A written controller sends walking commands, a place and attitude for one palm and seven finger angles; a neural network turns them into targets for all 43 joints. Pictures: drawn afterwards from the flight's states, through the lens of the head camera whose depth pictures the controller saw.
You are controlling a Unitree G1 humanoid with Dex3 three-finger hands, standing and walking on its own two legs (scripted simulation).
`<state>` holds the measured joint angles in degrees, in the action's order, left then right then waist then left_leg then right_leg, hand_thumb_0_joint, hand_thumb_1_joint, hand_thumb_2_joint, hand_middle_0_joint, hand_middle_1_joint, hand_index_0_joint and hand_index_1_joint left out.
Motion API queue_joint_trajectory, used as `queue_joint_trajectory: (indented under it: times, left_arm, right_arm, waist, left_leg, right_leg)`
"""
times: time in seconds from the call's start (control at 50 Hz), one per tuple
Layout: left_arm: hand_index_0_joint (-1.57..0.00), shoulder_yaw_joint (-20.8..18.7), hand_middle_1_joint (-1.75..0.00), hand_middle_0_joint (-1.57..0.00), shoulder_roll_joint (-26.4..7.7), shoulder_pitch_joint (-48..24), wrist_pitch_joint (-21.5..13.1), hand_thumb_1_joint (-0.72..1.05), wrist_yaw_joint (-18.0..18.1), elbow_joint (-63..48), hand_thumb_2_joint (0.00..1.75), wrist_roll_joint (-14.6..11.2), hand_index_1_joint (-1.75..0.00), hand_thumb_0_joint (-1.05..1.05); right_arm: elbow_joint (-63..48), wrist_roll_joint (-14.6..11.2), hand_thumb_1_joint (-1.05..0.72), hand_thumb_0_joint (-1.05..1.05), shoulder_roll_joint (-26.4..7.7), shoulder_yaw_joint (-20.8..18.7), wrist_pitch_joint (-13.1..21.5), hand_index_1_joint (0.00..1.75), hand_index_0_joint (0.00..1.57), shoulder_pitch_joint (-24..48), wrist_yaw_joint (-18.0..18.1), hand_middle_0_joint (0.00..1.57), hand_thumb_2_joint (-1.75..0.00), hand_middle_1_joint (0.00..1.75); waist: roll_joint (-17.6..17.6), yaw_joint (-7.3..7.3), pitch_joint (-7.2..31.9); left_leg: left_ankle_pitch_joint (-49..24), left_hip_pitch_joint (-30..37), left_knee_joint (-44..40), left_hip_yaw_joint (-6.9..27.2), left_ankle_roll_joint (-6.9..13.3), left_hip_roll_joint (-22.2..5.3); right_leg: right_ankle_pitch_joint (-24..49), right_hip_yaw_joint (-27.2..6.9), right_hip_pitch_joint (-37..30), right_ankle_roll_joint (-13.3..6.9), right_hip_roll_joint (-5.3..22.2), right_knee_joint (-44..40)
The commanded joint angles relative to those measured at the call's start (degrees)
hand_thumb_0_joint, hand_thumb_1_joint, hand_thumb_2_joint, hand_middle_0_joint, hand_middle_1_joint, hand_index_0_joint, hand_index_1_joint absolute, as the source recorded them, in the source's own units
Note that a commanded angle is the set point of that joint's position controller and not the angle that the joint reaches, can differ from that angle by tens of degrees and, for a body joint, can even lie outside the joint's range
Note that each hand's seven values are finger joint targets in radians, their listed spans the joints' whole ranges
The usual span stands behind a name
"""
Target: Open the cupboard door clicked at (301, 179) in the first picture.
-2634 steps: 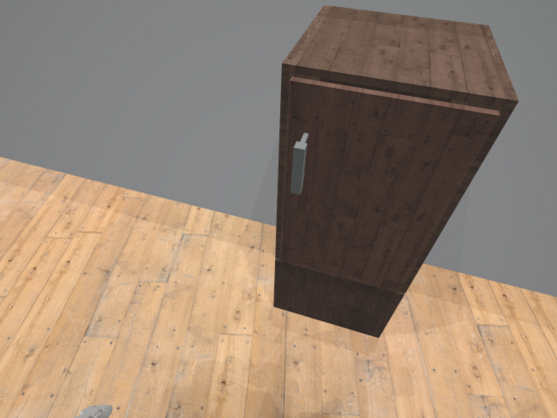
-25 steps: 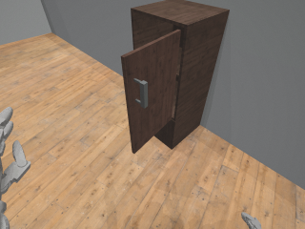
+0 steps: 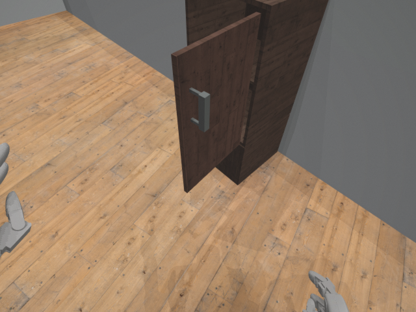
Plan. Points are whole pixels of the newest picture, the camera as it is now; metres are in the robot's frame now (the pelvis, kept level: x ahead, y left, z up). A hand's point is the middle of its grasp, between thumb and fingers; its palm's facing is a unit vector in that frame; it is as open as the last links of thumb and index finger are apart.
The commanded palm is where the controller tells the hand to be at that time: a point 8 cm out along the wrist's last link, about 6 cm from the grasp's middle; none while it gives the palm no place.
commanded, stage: stop stepping back and stand still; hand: left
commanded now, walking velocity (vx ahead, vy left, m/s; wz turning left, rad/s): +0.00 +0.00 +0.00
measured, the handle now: (198, 109) +0.64 +0.08 +0.01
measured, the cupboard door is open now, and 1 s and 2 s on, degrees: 96 96 96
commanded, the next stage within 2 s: let the arm hang, fingers relaxed in 0.08 s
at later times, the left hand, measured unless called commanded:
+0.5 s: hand out of the picture +0.04 +0.17 -0.17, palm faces +0.01 -0.98 -0.18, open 7.3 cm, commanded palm none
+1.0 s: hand out of the picture -0.04 +0.19 -0.17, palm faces +0.07 -0.97 -0.22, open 7.4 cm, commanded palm none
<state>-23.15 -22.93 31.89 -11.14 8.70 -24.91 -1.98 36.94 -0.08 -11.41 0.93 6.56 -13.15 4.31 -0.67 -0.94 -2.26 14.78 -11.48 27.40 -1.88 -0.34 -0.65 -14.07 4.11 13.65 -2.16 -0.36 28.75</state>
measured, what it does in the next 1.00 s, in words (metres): stands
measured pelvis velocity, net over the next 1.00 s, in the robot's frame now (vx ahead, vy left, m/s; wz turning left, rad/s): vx -0.03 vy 0.00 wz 0.02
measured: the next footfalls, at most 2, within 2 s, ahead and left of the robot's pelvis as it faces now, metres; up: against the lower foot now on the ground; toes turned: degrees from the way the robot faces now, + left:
none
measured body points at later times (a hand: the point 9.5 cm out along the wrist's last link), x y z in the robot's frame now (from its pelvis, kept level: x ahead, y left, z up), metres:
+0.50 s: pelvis -0.03 -0.01 +0.00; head -0.01 +0.00 +0.44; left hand +0.04 +0.22 -0.15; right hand +0.05 -0.26 -0.14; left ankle +0.00 +0.12 -0.74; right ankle +0.02 -0.09 -0.74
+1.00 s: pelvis -0.03 +0.00 +0.00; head -0.02 -0.01 +0.45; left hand -0.04 +0.24 -0.15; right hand -0.07 -0.19 -0.17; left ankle +0.00 +0.12 -0.74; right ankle +0.02 -0.09 -0.74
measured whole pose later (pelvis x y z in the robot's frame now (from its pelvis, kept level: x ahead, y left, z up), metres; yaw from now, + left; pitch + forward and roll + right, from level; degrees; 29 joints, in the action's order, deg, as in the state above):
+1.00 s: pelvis -0.03 +0.00 +0.00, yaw +1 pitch -1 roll +0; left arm -1.5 -9.3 16.1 0.5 1.3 65.1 0.5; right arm 64.5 1.5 -6.3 0.7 -0.9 -20.7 1.6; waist 1.3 0.1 -1.4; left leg 10.9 -13.0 25.2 -1.0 0.2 0.0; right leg -9.9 5.1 14.2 -2.4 0.2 25.3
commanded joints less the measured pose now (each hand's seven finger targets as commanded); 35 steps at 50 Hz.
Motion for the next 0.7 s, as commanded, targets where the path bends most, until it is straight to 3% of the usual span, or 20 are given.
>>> queue_joint_trajectory:
  times: [0.0, 0.06, 0.14, 0.16, 0.18, 0.2, 0.22, 0.24, 0.26, 0.3, 0.32, 0.36, 0.42, 0.46, 0.52, 0.56, 0.62, 0.68]
  left_arm:
    - [-0.20, -6.91, -0.30, -0.20, -11.37, -5.10, -4.53, 0.90, 1.49, -16.70, 0.90, 0.51, -0.30, 0.00]
    - [-0.20, -6.77, -0.30, -0.20, -9.95, -1.38, -4.06, 0.90, 1.54, -13.79, 0.90, -0.07, -0.30, 0.00]
    - [-0.20, -8.04, -0.30, -0.20, -10.21, 1.93, -3.67, 0.90, 1.46, -11.81, 0.90, -0.79, -0.30, 0.00]
    - [-0.20, 17.61, -0.30, -0.20, -1.59, -5.95, 4.71, 0.90, -6.91, 31.69, 0.90, 4.52, -0.30, 0.00]
    - [-0.20, 16.12, -0.30, -0.20, -0.75, -6.35, 8.65, 0.90, -8.39, 33.65, 0.90, 3.73, -0.30, 0.00]
    - [-0.20, 16.49, -0.30, -0.20, -0.11, -6.66, 9.45, 0.90, -8.79, 33.14, 0.90, 3.77, -0.30, 0.00]
    - [-0.20, 16.85, -0.30, -0.20, 0.65, -8.32, 9.72, 0.90, -8.83, 34.92, 0.90, 3.86, -0.30, 0.00]
    - [-0.20, 17.12, -0.30, -0.20, 0.15, -10.52, 9.76, 0.90, -8.96, 37.71, 0.90, 3.99, -0.30, 0.00]
    - [-0.20, 17.40, -0.30, -0.20, -0.56, -12.07, 9.72, 0.90, -8.99, 40.95, 0.90, 4.12, -0.30, 0.00]
    - [-0.20, 18.09, -0.30, -0.20, -2.17, -15.42, 9.55, 0.90, -8.96, 47.66, 0.90, 4.33, -0.30, 0.00]
    - [-0.20, 18.43, -0.30, -0.20, -1.86, -16.54, 9.79, 0.90, -8.80, 51.12, 0.90, 4.20, -0.30, 0.00]
    - [-0.20, 19.66, -0.30, -0.20, -1.22, -19.09, 10.44, 0.90, -8.42, 57.79, 0.90, 3.78, -0.30, 0.00]
    - [-0.20, 21.00, -0.30, -0.20, 0.80, -19.74, 11.10, 0.90, -7.94, 65.44, 0.90, 3.24, -0.30, 0.00]
    - [-0.20, 21.25, -0.30, -0.20, 1.42, -18.27, 11.07, 0.90, -7.86, 70.52, 0.90, 2.97, -0.30, 0.00]
    - [-0.20, 20.56, -0.30, -0.20, 3.04, -15.75, 10.87, 0.90, -7.64, 76.37, 0.90, 2.90, -0.30, 0.00]
    - [-0.20, 20.86, -0.30, -0.20, 2.80, -15.47, 10.87, 0.90, -7.65, 79.41, 0.90, 2.69, -0.30, 0.00]
    - [-0.20, 20.73, -0.30, -0.20, 3.52, -15.83, 10.71, 0.90, -7.60, 82.32, 0.90, 2.67, -0.30, 0.00]
    - [-0.20, 20.80, -0.30, -0.20, 4.72, -15.32, 10.71, 0.90, -7.47, 84.68, 0.90, 2.58, -0.30, 0.00]
  right_arm:
    - [-9.21, 0.22, -0.90, 0.00, -7.32, -2.78, 4.28, 0.30, 0.20, 6.01, 0.45, 0.20, -0.90, 0.30]
    - [-9.46, -0.01, -0.90, 0.00, -7.43, -3.20, 4.00, 0.30, 0.20, 5.21, -0.02, 0.20, -0.90, 0.30]
    - [-9.78, -0.07, -0.90, 0.00, -7.28, -3.30, 2.81, 0.30, 0.20, 5.49, -0.31, 0.20, -0.90, 0.30]
    - [3.68, -0.71, -0.90, 0.00, -17.25, -5.80, 4.51, 0.30, 0.20, 9.38, -5.30, 0.20, -0.90, 0.30]
    - [3.69, -0.57, -0.90, 0.00, -15.35, -6.00, 0.81, 0.30, 0.20, 5.04, -5.19, 0.20, -0.90, 0.30]
    - [2.85, -0.26, -0.90, 0.00, -15.03, -6.01, 0.06, 0.30, 0.20, 4.05, -4.93, 0.20, -0.90, 0.30]
    - [3.02, 0.29, -0.90, 0.00, -15.01, -5.54, -0.82, 0.30, 0.20, 3.95, -4.75, 0.20, -0.90, 0.30]
    - [2.87, 0.57, -0.90, 0.00, -14.75, -4.66, -1.69, 0.30, 0.20, 5.23, -4.69, 0.20, -0.90, 0.30]
    - [3.06, 0.91, -0.90, 0.00, -14.79, -4.19, -2.26, 0.30, 0.20, 5.99, -4.60, 0.20, -0.90, 0.30]
    - [4.36, 1.14, -0.90, 0.00, -14.32, -3.73, -3.30, 0.30, 0.20, 5.92, -4.56, 0.20, -0.90, 0.30]
    - [5.48, 1.26, -0.90, 0.00, -12.92, -3.40, -4.06, 0.30, 0.20, 4.72, -4.48, 0.20, -0.90, 0.30]
    - [8.16, 1.54, -0.90, 0.00, -10.80, -2.57, -5.51, 0.30, 0.20, 3.25, -4.37, 0.20, -0.90, 0.30]
    - [11.69, 1.83, -0.90, 0.00, -8.54, -1.41, -6.69, 0.30, 0.20, 2.57, -4.33, 0.20, -0.90, 0.30]
    - [13.89, 1.84, -0.90, 0.00, -7.59, -1.07, -6.96, 0.30, 0.20, 2.62, -4.09, 0.20, -0.90, 0.30]
    - [16.87, 1.91, -0.90, 0.00, -6.18, -1.36, -7.37, 0.30, 0.20, 0.15, -3.58, 0.20, -0.90, 0.30]
    - [18.89, 1.81, -0.90, 0.00, -5.50, -1.36, -7.68, 0.30, 0.20, -1.95, -3.46, 0.20, -0.90, 0.30]
    - [21.33, 1.65, -0.90, 0.00, -4.75, -1.75, -7.87, 0.30, 0.20, -6.28, -3.19, 0.20, -0.90, 0.30]
    - [23.53, 1.65, -0.90, 0.00, -3.73, -1.82, -7.78, 0.30, 0.20, -9.24, -2.97, 0.20, -0.90, 0.30]
  waist:
    - [8.17, 0.63, 6.33]
    - [4.23, 0.83, 8.54]
    - [2.88, 1.08, 8.45]
    - [3.67, 3.43, 4.00]
    - [4.89, 2.12, 8.23]
    - [3.95, 1.90, 7.42]
    - [4.35, 1.63, 7.94]
    - [1.99, 0.95, 6.76]
    - [-2.84, 0.53, 6.35]
    - [-10.99, 0.92, 6.95]
    - [-12.68, 1.39, 7.15]
    - [-11.07, 2.22, 6.25]
    - [1.43, 1.89, 4.58]
    - [7.06, 1.14, 2.25]
    - [11.03, 0.74, 1.94]
    - [10.47, 0.83, 1.34]
    - [2.62, 1.53, 0.45]
    - [-0.09, 1.77, -0.69]
  left_leg:
    - [-13.92, -3.74, -7.13, 4.77, 1.80, -5.29]
    - [-14.23, -2.86, -4.41, 3.30, 1.01, -3.75]
    - [-11.06, -3.56, -4.41, 3.17, 0.54, -2.88]
    - [-18.75, -7.31, 4.20, 4.28, 1.01, -4.67]
    - [-22.36, -2.44, 2.56, 4.26, 0.65, -5.41]
    - [-25.27, -1.99, 2.19, 4.56, 1.13, -6.30]
    - [-20.54, -6.36, 0.01, 7.44, 2.96, -8.10]
    - [-18.82, -9.70, -1.52, 9.21, 4.39, -8.58]
    - [-17.38, -10.96, -1.87, 9.75, 4.60, -8.29]
    - [-12.56, -7.62, 0.13, 8.07, 3.21, -5.31]
    - [-10.23, -5.72, 1.78, 6.58, 2.82, -3.60]
    - [-6.73, -2.33, 2.50, 4.23, 1.88, -1.60]
    - [-5.63, -1.80, -1.21, 5.33, 1.83, -2.50]
    - [-2.20, -4.67, -4.35, 6.09, 1.82, -3.07]
    - [3.52, -6.49, -5.81, 5.97, 1.68, -3.06]
    - [5.69, -6.99, -5.97, 5.67, 1.66, -2.61]
    - [4.60, -5.25, -4.83, 5.08, 1.80, -2.78]
    - [3.52, -4.10, -4.92, 4.93, 2.06, -2.88]
  right_leg:
    - [13.14, -4.50, -8.54, 2.21, 2.25, -2.90]
    - [17.35, -6.56, -10.22, 1.58, 3.66, -5.12]
    - [15.36, -7.34, -9.52, 1.16, 4.45, -7.40]
    - [21.14, -3.54, -1.03, -0.35, 8.53, 0.94]
    - [18.57, -6.68, 1.12, -1.15, 7.85, 0.27]
    - [13.88, -5.06, 2.15, -0.73, 6.05, 0.90]
    - [8.31, -3.23, 1.06, -0.34, 5.30, 3.09]
    - [6.70, -3.43, -0.26, -0.10, 4.25, 4.39]
    - [7.13, -3.96, -2.33, -0.19, 4.15, 3.61]
    - [8.47, -7.12, -1.14, -1.54, 7.07, -0.80]
    - [8.67, -8.76, -0.19, -2.31, 8.95, -2.82]
    - [5.80, -10.18, 2.33, -3.30, 10.94, -6.21]
    - [-3.68, -9.07, 2.59, -2.01, 8.77, -7.78]
    - [-6.30, -8.79, 0.65, -1.25, 7.47, -8.77]
    - [-8.32, -8.64, -1.89, -1.46, 7.35, -11.24]
    - [-10.28, -9.06, -2.00, -1.74, 7.54, -12.34]
    - [-13.07, -8.74, -0.04, -1.88, 8.07, -14.51]
    - [-13.84, -8.24, 1.74, -1.93, 8.06, -14.99]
